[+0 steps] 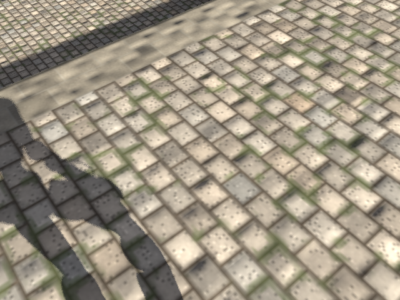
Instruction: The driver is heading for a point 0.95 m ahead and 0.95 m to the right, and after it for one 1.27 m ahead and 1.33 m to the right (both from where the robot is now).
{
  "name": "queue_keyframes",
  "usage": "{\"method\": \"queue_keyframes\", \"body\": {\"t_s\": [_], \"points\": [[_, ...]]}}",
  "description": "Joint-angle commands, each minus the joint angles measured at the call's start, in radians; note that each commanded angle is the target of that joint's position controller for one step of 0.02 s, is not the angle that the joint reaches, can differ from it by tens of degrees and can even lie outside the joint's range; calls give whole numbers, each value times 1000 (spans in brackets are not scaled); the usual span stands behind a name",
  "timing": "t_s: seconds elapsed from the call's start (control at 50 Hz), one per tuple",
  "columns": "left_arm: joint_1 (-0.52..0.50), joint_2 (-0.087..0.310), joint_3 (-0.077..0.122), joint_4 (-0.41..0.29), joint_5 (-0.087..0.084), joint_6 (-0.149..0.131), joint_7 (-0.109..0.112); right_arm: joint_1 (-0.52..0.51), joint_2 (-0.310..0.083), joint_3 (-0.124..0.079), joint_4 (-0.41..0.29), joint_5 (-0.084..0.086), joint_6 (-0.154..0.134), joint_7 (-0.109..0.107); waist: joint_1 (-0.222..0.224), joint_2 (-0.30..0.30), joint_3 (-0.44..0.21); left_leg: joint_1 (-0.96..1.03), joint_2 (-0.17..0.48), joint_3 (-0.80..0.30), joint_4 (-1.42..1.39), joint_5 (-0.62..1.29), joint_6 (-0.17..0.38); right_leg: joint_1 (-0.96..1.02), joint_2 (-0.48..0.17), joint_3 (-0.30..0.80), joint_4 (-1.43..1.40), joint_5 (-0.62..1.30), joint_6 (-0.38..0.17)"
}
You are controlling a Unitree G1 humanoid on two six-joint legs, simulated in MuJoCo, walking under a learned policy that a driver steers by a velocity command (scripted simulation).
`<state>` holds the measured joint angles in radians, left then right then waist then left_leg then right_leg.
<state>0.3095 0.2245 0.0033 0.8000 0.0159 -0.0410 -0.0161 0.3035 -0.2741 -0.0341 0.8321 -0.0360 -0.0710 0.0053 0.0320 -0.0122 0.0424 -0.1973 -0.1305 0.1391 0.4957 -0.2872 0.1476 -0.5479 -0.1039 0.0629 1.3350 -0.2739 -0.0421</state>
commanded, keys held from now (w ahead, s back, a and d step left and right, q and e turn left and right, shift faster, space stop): w+e+shift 1.00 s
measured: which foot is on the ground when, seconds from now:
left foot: down 0.00-0.28, up 0.30-0.68, down 0.70-1.00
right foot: up 0.00-0.26, down 0.28-0.72, up 0.74-1.00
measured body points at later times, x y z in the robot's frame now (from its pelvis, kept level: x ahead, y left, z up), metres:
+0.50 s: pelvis +0.44 -0.10 +0.01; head +0.46 -0.10 +0.46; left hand +0.52 +0.18 -0.12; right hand +0.58 -0.38 -0.05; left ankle +0.59 +0.06 -0.64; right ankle +0.40 -0.11 -0.73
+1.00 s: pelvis +0.85 -0.26 +0.00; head +0.87 -0.28 +0.45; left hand +1.21 -0.30 -0.04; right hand +0.59 -0.41 -0.11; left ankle +0.86 -0.09 -0.73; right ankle +0.86 -0.42 -0.64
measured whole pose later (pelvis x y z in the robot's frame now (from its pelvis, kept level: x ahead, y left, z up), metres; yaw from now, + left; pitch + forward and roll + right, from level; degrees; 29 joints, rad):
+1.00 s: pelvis +0.85 -0.26 +0.00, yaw -52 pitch +2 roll +3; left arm 0.01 0.36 0.04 0.59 0.03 0.01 -0.08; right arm 0.50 -0.33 -0.06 0.87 -0.03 -0.10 0.00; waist -0.07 -0.06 0.00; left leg 0.05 0.00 0.22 0.28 -0.35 -0.04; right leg -0.81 -0.06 -0.03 1.11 -0.09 -0.09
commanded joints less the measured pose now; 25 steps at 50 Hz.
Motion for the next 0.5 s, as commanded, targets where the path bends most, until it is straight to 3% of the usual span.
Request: {"method": "queue_keyframes", "body": {"t_s": [0.02, 0.04, 0.08, 0.12, 0.16, 0.2, 0.22, 0.24, 0.26, 0.28, 0.3, 0.32, 0.34, 0.36, 0.38, 0.4, 0.42, 0.46, 0.5], "points": [[23, 99, 34, -18, -2, 31, -22, 0, -77, -23, -36, 15, -64, 4, 5, -12, 74, -30, 300, -220, -398, 158, 13, -136, -53, 24, -95, 110, -4], [-40, 83, 30, -46, -6, 29, -26, 24, -80, -24, -27, 17, -72, 10, -10, 23, 92, -28, 292, -164, -412, 267, -7, -159, -54, 9, -172, 173, -10], [-125, 70, 24, -68, -10, 17, -32, 28, -62, -18, -15, 21, -81, 14, -21, 34, 104, -4, 234, -26, -412, 461, -47, -153, -26, -58, -317, 308, -28], [-186, 66, 18, -83, -14, 7, -46, 43, -68, -12, -7, 27, -85, 5, -33, 22, 91, 51, 222, 57, -425, 616, -80, -110, 11, -145, -460, 410, -52], [-239, 62, 12, -102, -13, 1, -58, 78, -94, -10, 9, 32, -88, -10, -41, 31, 81, 131, 249, 95, -411, 854, -110, -38, 54, -208, -597, 480, -81], [-199, 97, 20, -88, -6, 5, -61, 88, -145, -17, 10, 26, -73, -37, -8, 83, 15, 270, 277, 120, -285, 1226, -141, 38, 136, -265, -649, 433, -107], [-127, 127, 29, -70, -5, 10, -59, 75, -177, -26, 4, 18, -57, -53, 38, 118, -33, 312, 299, 119, -172, 1382, -150, 111, 174, -276, -651, 358, -118], [7, 165, 45, -37, -4, 15, -53, 43, -208, -35, -8, 7, -36, -64, 115, 140, -99, 308, 322, 112, 7, 1485, -151, 244, 208, -271, -637, 273, -137], [208, 213, 70, 20, -2, 20, -43, -17, -230, -43, -30, -4, -16, -67, 214, 145, -176, 236, 340, 92, 265, 1474, -140, 435, 215, -226, -632, 185, -174], [393, 260, 102, 67, -6, 21, -24, -86, -242, -52, -45, -7, -1, -57, 318, 82, -214, 81, 283, 97, 681, 1161, -127, 630, 183, -130, -723, 115, -235], [311, 292, 121, 77, -32, 34, -7, -142, -84, -14, -71, -22, -21, -28, 220, -195, -107, -296, 71, 45, 1084, -57, -127, 742, 98, 31, -696, 184, -257], [210, 402, 137, 28, 7, 41, -7, -13, -35, 13, -191, 14, -47, -18, 60, -293, -277, -669, 31, -155, 1316, -244, -177, 977, -112, 596, -848, 74, -498], [177, 336, 134, -13, 5, 40, 1, -77, -84, 25, -205, -3, -74, -16, 103, -67, -277, -739, 89, -260, 1231, -154, -151, 938, -170, 781, -1064, -182, -485], [150, 252, 114, 3, 7, 37, 12, -111, -115, 22, -203, -2, -86, -9, 47, 82, -109, -705, 148, -265, 1075, -64, -140, 728, -150, 711, -1131, -241, -409], [117, 222, 104, 16, 5, 27, 13, -132, -109, 24, -209, -14, -78, -9, -9, 129, -31, -633, 188, -252, 959, -50, -149, 558, -103, 616, -1137, -169, -358], [91, 226, 100, 5, 1, 11, 19, -123, -100, 31, -205, -35, -54, -8, -42, 137, 7, -569, 208, -247, 906, -60, -164, 438, -50, 530, -1135, -88, -334], [71, 212, 92, 3, -3, -4, 20, -109, -92, 37, -204, -45, -24, -4, -72, 133, 35, -511, 232, -233, 838, -56, -182, 320, -4, 459, -1156, -64, -320], [60, 231, 95, -9, -12, -30, 11, -172, -81, 47, -241, -44, 6, 4, -73, 92, 63, -427, 254, -183, 654, -19, -207, 164, 67, 357, -1190, 29, -310], [71, 239, 102, -16, -13, -39, 10, -292, -64, 59, -291, -24, 5, 14, -33, 50, 81, -369, 251, -151, 438, 145, -220, 112, 112, 305, -1204, 130, -284]]}}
